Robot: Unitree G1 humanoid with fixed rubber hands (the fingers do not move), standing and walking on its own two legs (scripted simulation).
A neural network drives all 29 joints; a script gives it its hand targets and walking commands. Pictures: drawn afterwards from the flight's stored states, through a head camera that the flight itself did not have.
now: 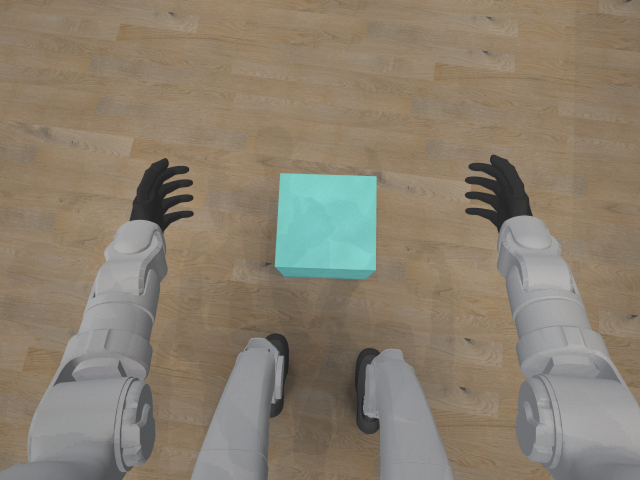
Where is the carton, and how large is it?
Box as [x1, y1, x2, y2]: [275, 173, 376, 279]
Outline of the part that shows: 280,173 275,267 284,276 363,279 375,270 376,176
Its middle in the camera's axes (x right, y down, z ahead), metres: +0.01 -0.01 +0.98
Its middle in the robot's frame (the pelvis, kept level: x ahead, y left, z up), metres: +0.49 +0.02 -0.57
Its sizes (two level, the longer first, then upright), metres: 0.222 0.217 0.222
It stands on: the floor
